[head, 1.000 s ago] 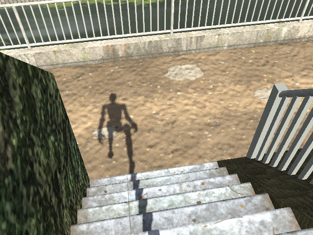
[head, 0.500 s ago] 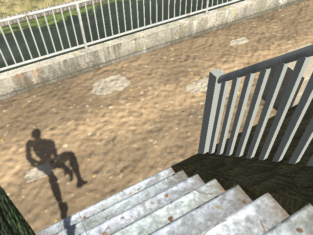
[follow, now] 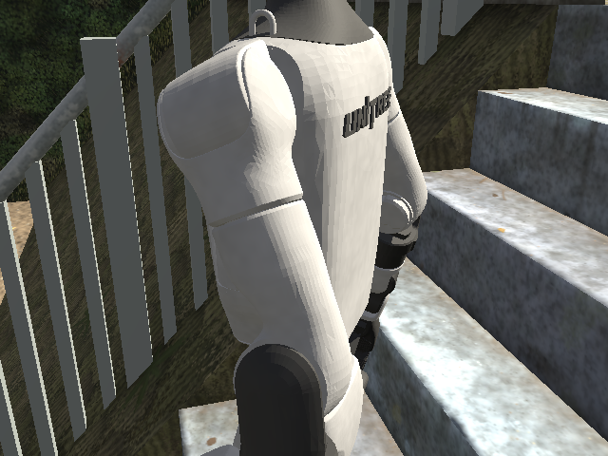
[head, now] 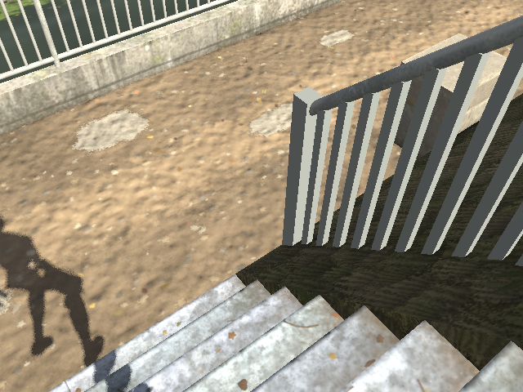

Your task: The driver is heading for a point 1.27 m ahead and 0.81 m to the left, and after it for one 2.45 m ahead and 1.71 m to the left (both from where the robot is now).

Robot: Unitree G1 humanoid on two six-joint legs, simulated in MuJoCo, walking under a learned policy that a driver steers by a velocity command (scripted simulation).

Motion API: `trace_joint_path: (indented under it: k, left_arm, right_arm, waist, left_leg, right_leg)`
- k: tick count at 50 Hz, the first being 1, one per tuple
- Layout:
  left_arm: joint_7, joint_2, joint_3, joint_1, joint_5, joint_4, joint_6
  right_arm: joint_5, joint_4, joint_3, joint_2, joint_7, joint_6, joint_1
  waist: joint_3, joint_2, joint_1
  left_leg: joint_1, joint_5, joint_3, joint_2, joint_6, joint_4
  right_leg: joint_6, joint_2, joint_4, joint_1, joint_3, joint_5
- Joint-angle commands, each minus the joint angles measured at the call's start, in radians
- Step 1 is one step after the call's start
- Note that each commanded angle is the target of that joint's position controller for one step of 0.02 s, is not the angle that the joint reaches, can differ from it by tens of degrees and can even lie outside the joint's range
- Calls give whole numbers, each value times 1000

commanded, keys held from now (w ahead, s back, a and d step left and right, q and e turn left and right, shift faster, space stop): w+q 1.00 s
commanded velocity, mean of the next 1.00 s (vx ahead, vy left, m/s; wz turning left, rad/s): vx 0.50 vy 0.00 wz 0.50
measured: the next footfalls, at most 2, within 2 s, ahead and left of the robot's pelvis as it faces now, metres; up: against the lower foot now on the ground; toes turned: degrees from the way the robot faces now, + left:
left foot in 0.30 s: +0.14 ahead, +0.21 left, -0.22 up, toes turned +12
right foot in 0.76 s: +0.48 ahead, +0.10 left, -0.44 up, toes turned +20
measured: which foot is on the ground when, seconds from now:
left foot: up 0.00-0.28, down 0.30-0.76, up 0.78-1.00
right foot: down 0.00-0.32, up 0.34-0.74, down 0.76-1.00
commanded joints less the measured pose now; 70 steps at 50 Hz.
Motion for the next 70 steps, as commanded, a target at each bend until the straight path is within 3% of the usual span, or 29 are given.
trace_joint_path:
  k: [1, 4, 7, 13, 15, 16, 17, 19, 20, 21, 22, 25, 31, 35, 38, 39, 40, 42, 43, 45, 48, 53, 60, 63, 64, 65, 67, 69, 70]
  left_arm:
    - [-9, 104, -4, 121, 29, -39, -51]
    - [29, 16, -50, 171, 15, 36, -71]
    - [2, 14, -47, 127, 32, -1, -50]
    - [34, 177, 13, 70, 14, -36, 3]
    - [11, 211, 36, 59, 4, 6, 60]
    - [-33, 99, 17, 219, 53, 40, 63]
    - [-51, 48, 34, 132, -26, -50, 32]
    - [-32, 50, 30, -229, -93, -225, -25]
    - [1, 36, 22, -273, -101, -249, -35]
    - [15, -6, -8, -191, -77, -230, -38]
    - [13, -35, -20, -111, -29, -191, -36]
    - [-49, -34, -38, -212, 20, -154, -2]
    - [-39, 74, -59, -366, 32, -227, 0]
    - [-42, 21, -68, -454, 29, -283, 38]
    - [1, 158, 19, 242, 12, -30, -20]
    - [-11, 209, 43, 429, 33, -23, -15]
    - [-24, 259, 56, 261, 32, -69, -11]
    - [-28, 199, 57, 15, 24, -112, 29]
    - [-15, 33, 11, 39, 23, -96, 17]
    - [37, -148, -51, 62, 27, -56, -29]
    - [52, -54, -64, 80, 50, -8, -66]
    - [64, -36, -94, 159, 67, 57, -98]
    - [102, 35, -46, 362, 2, 113, -23]
    - [57, 76, -15, 249, 51, 103, 18]
    - [38, 78, -11, 195, 10, 107, 33]
    - [5, 148, 6, 155, 32, 115, 54]
    - [-61, -22, 4, 145, -24, 12, 19]
    - [-51, 14, -1, -31, -76, -116, -33]
    - [-24, 16, 6, -9, -82, -131, -47]
  right_arm:
    - [-28, 58, -2, -36, 54, -13, 327]
    - [-38, -11, 4, -3, 1, -1, 113]
    - [-30, -14, 3, 14, -1, 2, 36]
    - [-34, -13, -33, -17, -43, 19, 43]
    - [-9, 159, -93, -113, -45, 4, 405]
    - [-18, 235, -129, -213, -36, -38, 570]
    - [-19, 246, -158, -328, -25, -67, 649]
    - [-8, 253, -129, -238, 14, -90, 641]
    - [17, 227, -80, -142, 42, -71, 542]
    - [-22, 234, -37, -43, 60, -37, 468]
    - [-48, 199, 16, 95, 42, -17, 335]
    - [4, 77, 53, 70, -2, -39, 178]
    - [-14, 109, 54, -35, -82, -69, 331]
    - [-13, 87, 65, -13, -34, -20, 368]
    - [0, 53, 65, -22, 39, 27, 316]
    - [27, 65, 50, 38, 72, 14, 401]
    - [54, 17, 55, 76, 77, 8, 449]
    - [41, -51, 74, 79, 38, 24, 281]
    - [34, -12, 72, 82, 25, 21, 277]
    - [-20, 14, 65, 88, 27, 55, 302]
    - [-32, 35, 53, 78, 80, 40, 275]
    - [-35, -37, 54, 58, 28, 32, 28]
    - [-44, -98, 49, 45, 3, 51, -340]
    - [-55, 50, 36, 33, -1, 39, -8]
    - [-16, 165, -13, -66, -3, 20, 160]
    - [-16, 242, -63, -136, -4, 6, 404]
    - [-38, 287, -125, -312, -30, -15, 592]
    - [-50, 264, -87, -164, -11, 1, 469]
    - [-20, 223, -54, -94, 11, 7, 348]
  waist:
    - [17, -71, -74]
    - [52, -43, 6]
    - [98, -78, 15]
    - [115, -71, -16]
    - [76, 79, -150]
    - [-60, 277, -108]
    - [-62, 285, -116]
    - [21, 186, -195]
    - [76, 140, -140]
    - [137, 43, -54]
    - [154, -94, 18]
    - [141, 88, 3]
    - [68, 16, -100]
    - [135, 61, -141]
    - [-11, -113, 92]
    - [-242, -288, 126]
    - [-337, -140, 34]
    - [-136, -45, 30]
    - [-12, 117, 3]
    - [209, -24, -68]
    - [125, -73, -74]
    - [109, -59, -9]
    - [273, -60, 173]
    - [155, -30, 29]
    - [85, 85, -39]
    - [15, 176, -172]
    - [-270, 210, -175]
    - [-133, 10, -157]
    - [13, 77, -77]
  left_leg:
    - [211, 235, 99, -43, -23, -19]
    - [-9, 740, -126, 109, -41, -570]
    - [319, 661, 59, 18, -51, -577]
    - [523, 398, 122, -6, -37, -862]
    - [717, 625, 181, 16, 6, -1364]
    - [1155, 1069, 98, 74, 135, -1005]
    - [1215, 1554, -11, 118, 200, -693]
    - [1117, 1085, -284, 268, 301, -786]
    - [999, 744, -491, 391, 374, -834]
    - [839, 656, -486, 436, 371, -845]
    - [654, 585, -320, 348, 267, -786]
    - [-219, 119, 10, -21, 192, -897]
    - [68, -161, -231, -44, 205, -475]
    - [234, -102, -428, -52, 220, -361]
    - [-82, -48, -283, -210, 71, 286]
    - [-479, -566, -152, -332, 6, 801]
    - [-590, -521, -76, -238, 37, 792]
    - [-692, -361, -86, -95, 17, 758]
    - [-586, -120, -79, -46, 55, 498]
    - [-359, 298, -72, 72, 72, 66]
    - [-73, 487, 36, 4, 59, 115]
    - [-63, 853, -4, 51, 43, -440]
    - [-29, 514, 110, 35, 18, -1027]
    - [370, 581, 65, 70, 28, -1017]
    - [590, 704, 183, 11, 15, -1285]
    - [962, 817, 224, 7, 55, -1291]
    - [1454, 1244, 20, 172, 227, -680]
    - [1241, 799, -33, 268, 246, -726]
    - [898, 416, -236, 375, 300, -820]
  right_leg:
    - [-218, -285, -65, -354, 127, 563]
    - [-82, -382, 79, -84, 229, 155]
    - [-47, -314, 110, -336, 126, -27]
    - [58, -403, 445, -171, 154, 87]
    - [88, -292, 970, -53, 95, 78]
    - [112, -139, 1281, -387, 44, -357]
    - [114, -16, 1613, -683, -34, -513]
    - [104, -58, 1532, -1049, 57, -487]
    - [92, -137, 1410, -1169, 202, -421]
    - [43, -202, 1379, -1185, 318, -289]
    - [13, -266, 1062, -1114, 376, 22]
    - [41, -154, 528, -242, 93, 766]
    - [76, -87, 29, -278, 123, 969]
    - [63, -97, -404, -99, 162, 691]
    - [-7, -217, -549, 736, 90, 942]
    - [-210, -366, -8, 1182, 184, 1444]
    - [-245, -484, 73, 1163, 199, 1479]
    - [-287, -545, -187, 676, 411, 494]
    - [-189, -384, -193, 400, 183, 439]
    - [-184, -378, -293, -93, 181, 384]
    - [-157, -326, -178, -380, 126, 184]
    - [-86, -342, -39, -176, 81, -36]
    - [-46, -429, 124, 133, 218, -23]
    - [-1, -424, 439, 51, 181, 195]
    - [35, -274, 691, 36, 40, 45]
    - [73, -177, 1037, -156, -25, -111]
    - [62, -56, 1492, -681, 47, -548]
    - [20, -154, 1312, -947, 107, -457]
    - [9, -184, 1260, -976, 213, -298]
Keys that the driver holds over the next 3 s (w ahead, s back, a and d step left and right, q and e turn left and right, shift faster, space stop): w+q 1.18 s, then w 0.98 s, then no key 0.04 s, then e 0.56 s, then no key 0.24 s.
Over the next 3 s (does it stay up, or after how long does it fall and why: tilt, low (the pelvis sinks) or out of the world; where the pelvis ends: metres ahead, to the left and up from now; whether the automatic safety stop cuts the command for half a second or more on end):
stays up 1.14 0.80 -1.39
